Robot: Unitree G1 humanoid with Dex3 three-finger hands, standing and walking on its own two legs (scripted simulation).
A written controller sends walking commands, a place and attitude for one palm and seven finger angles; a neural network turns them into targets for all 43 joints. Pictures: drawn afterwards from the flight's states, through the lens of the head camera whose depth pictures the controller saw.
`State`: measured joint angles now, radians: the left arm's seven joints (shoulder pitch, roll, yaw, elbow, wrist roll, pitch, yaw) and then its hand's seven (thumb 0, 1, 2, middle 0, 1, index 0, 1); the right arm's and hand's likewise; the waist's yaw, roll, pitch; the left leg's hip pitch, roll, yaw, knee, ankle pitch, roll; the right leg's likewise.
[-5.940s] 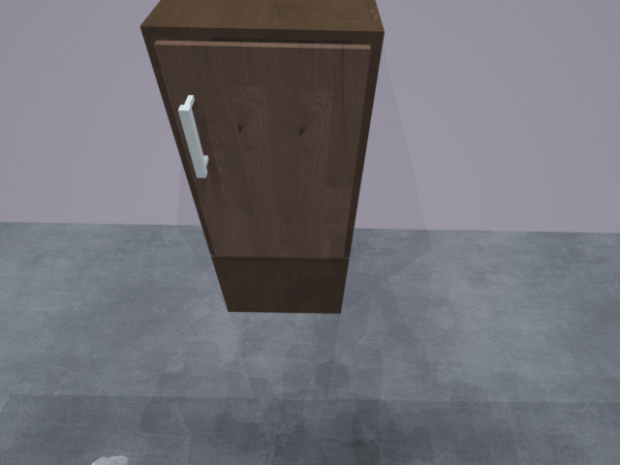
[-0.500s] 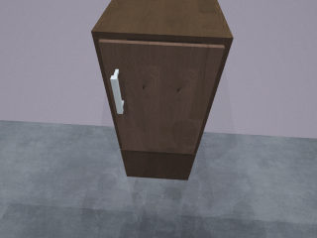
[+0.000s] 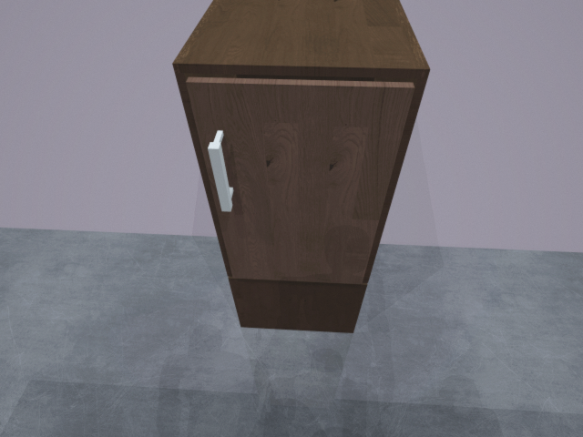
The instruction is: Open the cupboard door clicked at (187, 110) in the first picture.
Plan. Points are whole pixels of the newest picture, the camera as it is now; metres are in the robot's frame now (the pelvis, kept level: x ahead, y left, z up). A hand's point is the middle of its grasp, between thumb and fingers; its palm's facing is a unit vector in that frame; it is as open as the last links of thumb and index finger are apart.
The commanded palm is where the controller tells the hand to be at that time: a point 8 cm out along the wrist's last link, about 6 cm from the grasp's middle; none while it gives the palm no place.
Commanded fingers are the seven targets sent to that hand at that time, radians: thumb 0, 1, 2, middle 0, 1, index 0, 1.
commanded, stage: look again from close up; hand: left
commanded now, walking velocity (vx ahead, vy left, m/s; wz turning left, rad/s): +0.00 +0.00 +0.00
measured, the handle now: (223, 172) +0.57 +0.17 +0.03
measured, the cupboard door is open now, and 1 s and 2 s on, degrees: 0 0 0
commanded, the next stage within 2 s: raise the hand with hooked fingers in 0.40 s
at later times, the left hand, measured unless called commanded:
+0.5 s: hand out of the picture +0.04 +0.16 -0.16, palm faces +0.03 -0.97 -0.23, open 7.3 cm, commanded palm +0.12 +0.20 -0.07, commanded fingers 0.00 0.88 0.89 -0.20 -0.31 -0.20 -0.31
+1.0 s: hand (172, 406) +0.17 +0.18 -0.05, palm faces +0.08 -1.00 +0.00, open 9.0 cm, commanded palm +0.17 +0.23 -0.03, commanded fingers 0.00 0.29 0.64 -0.24 -0.69 -0.24 -0.69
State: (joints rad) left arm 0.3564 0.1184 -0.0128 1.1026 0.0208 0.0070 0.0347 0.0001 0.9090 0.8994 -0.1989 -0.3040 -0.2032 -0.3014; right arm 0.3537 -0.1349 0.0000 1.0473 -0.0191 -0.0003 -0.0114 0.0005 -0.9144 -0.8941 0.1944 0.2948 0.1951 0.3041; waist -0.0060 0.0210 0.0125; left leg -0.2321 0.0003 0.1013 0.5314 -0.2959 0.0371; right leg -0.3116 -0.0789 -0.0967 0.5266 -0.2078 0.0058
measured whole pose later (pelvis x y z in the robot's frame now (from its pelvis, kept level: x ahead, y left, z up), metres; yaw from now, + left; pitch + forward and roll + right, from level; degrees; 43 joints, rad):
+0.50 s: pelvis +0.03 -0.02 +0.01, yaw +0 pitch -1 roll +1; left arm 0.26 0.14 0.00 1.11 0.01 -0.02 0.03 0.01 0.93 0.90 -0.20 -0.30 -0.20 -0.30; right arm 0.30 -0.15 0.01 1.11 -0.02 -0.03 -0.03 0.00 -0.92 -0.89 0.19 0.29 0.19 0.30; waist 0.00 0.04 0.03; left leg -0.13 0.01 0.09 0.42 -0.28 0.00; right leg -0.23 -0.06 -0.11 0.48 -0.23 -0.01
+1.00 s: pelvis +0.01 -0.03 -0.08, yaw +1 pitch +13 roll -1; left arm 0.48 0.19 0.23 0.07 -0.31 -0.49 -0.40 0.01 0.52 0.73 -0.23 -0.55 -0.23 -0.55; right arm 0.11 -0.27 -0.07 0.46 0.03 -0.26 -0.04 0.01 -0.91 -0.89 0.19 0.29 0.19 0.30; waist 0.06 -0.03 -0.12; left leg -0.80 0.05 0.00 1.16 -0.59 -0.02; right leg -0.86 -0.06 -0.13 1.13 -0.49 -0.04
